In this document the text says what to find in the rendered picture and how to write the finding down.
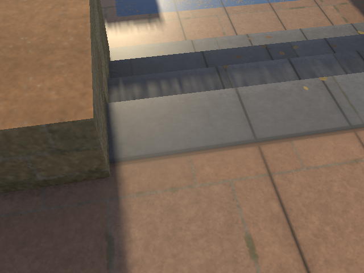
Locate stairs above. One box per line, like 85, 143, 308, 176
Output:
107, 22, 364, 103

